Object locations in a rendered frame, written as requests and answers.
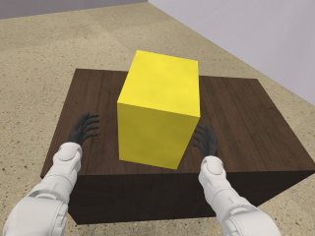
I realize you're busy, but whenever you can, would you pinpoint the right robot hand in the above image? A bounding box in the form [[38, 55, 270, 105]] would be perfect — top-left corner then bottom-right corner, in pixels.
[[192, 124, 219, 159]]

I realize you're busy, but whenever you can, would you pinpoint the right robot forearm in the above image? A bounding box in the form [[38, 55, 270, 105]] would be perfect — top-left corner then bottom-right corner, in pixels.
[[198, 155, 282, 236]]

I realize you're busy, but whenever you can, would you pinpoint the pedestal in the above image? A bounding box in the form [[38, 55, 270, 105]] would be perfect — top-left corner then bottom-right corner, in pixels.
[[40, 68, 315, 225]]

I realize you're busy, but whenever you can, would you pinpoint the robot left upper arm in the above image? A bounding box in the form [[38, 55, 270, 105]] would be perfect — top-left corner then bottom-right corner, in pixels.
[[5, 197, 69, 236]]

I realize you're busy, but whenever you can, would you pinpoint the left robot forearm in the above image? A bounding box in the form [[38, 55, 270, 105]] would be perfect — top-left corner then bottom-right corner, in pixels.
[[2, 142, 82, 236]]

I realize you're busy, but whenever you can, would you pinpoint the left robot hand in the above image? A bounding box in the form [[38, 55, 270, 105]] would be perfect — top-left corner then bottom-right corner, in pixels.
[[66, 111, 100, 147]]

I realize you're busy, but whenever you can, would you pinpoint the robot right upper arm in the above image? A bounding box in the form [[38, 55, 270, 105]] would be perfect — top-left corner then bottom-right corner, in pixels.
[[222, 210, 281, 236]]

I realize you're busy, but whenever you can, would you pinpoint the carton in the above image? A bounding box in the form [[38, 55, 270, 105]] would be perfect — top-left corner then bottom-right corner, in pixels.
[[117, 50, 201, 170]]

